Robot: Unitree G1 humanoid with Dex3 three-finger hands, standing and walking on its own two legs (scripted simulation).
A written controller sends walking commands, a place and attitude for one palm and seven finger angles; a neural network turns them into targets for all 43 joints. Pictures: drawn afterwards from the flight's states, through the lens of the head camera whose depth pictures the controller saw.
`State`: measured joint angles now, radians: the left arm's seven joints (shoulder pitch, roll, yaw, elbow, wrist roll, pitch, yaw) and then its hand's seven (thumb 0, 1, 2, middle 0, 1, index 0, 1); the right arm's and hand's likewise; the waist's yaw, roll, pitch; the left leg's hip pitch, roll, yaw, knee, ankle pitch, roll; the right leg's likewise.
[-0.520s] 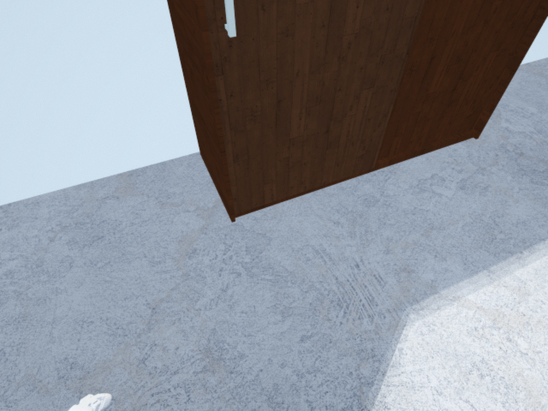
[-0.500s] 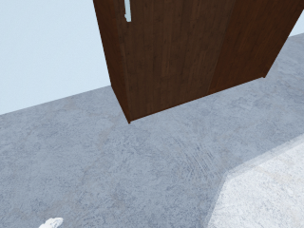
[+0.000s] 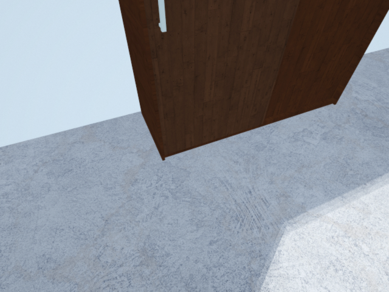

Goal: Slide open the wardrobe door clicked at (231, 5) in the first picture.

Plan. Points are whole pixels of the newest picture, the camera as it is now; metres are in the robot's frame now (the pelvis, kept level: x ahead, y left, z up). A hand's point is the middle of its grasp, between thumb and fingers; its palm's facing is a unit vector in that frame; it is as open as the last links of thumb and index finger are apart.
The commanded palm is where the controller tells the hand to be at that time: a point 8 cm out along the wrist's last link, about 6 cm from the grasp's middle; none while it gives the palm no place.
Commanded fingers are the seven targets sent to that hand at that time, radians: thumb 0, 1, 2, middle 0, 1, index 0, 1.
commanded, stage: stand and wait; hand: left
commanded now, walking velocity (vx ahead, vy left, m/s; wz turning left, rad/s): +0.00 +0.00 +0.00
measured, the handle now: out of the picture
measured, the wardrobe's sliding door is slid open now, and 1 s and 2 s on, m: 0.00 0.00 0.00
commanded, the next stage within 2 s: look at it before walking up in 0.36 s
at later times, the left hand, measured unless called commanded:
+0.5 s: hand out of the picture +0.06 +0.24 -0.15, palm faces -0.03 -0.94 -0.34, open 7.4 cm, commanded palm none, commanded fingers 0.00 0.90 0.90 -0.20 -0.30 -0.20 -0.30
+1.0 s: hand out of the picture +0.05 +0.25 -0.15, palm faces -0.03 -0.94 -0.34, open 7.4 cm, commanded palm none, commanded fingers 0.00 0.90 0.90 -0.20 -0.30 -0.20 -0.30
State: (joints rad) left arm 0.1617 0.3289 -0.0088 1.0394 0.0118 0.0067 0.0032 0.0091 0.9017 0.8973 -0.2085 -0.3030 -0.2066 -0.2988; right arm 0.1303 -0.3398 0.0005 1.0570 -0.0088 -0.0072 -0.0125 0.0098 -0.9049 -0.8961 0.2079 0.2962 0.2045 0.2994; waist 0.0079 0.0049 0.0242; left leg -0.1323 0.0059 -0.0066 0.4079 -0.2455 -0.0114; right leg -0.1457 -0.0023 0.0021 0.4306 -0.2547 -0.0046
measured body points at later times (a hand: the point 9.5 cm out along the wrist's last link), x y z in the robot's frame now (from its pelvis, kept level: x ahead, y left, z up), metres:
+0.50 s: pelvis -0.02 +0.00 +0.00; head -0.02 -0.01 +0.45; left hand +0.06 +0.29 -0.13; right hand +0.05 -0.30 -0.13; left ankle -0.02 +0.13 -0.74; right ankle -0.01 -0.12 -0.74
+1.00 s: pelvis -0.01 +0.00 +0.00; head -0.01 +0.00 +0.45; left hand +0.05 +0.30 -0.13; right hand +0.06 -0.29 -0.13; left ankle -0.02 +0.13 -0.74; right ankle -0.01 -0.12 -0.74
